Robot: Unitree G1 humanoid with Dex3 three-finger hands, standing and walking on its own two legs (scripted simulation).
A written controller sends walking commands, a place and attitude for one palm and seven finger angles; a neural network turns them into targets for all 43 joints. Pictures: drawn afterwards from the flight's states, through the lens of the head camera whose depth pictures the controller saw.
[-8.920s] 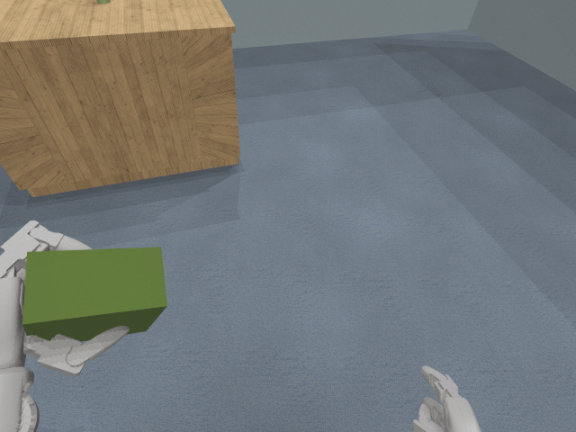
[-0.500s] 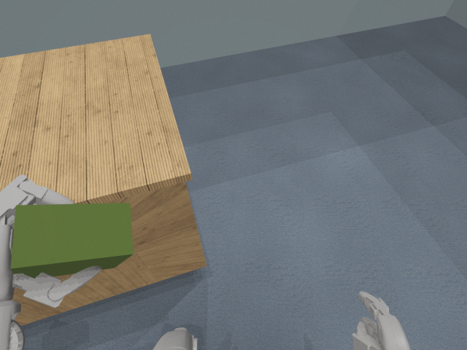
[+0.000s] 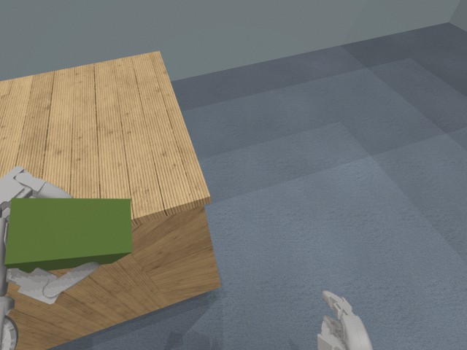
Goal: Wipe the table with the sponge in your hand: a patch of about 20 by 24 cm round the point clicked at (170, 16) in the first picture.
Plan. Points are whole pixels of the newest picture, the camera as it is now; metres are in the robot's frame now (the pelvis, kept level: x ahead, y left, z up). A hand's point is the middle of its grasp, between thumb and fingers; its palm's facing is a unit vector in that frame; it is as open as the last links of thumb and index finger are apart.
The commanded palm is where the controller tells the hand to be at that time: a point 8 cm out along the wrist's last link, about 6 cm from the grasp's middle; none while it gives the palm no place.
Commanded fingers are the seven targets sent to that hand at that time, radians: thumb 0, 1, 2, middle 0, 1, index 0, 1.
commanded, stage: come to a stop and stand still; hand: left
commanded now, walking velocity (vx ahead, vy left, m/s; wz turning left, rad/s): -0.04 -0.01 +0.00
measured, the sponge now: (87, 236) +0.23 +0.20 +0.16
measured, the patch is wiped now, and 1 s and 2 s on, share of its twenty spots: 0.00 0.00 0.00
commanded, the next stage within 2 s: look again from close up in 0.94 s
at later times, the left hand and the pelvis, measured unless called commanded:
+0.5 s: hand (24, 226) +0.23 +0.27 +0.17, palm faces +0.31 -0.89 -0.34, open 10.7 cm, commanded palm +0.16 +0.31 +0.19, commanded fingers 0.00 0.10 1.30 -1.20 -1.60 -1.20 -1.60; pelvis -0.03 +0.04 +0.00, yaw -5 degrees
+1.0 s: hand (3, 254) +0.20 +0.30 +0.15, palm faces +0.34 -0.87 -0.34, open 10.7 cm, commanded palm +0.14 +0.33 +0.19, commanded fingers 0.00 0.10 1.30 -1.20 -1.60 -1.20 -1.60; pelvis -0.03 +0.06 +0.01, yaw -2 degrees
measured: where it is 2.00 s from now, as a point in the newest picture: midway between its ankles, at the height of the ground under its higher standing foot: outside the picture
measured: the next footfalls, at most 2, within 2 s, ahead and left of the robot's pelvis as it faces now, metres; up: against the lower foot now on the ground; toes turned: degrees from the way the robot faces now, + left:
right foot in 1.96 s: +0.13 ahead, -0.02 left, +0.00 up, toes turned +0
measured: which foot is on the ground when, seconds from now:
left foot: down 0.00-1.00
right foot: down 0.00-1.00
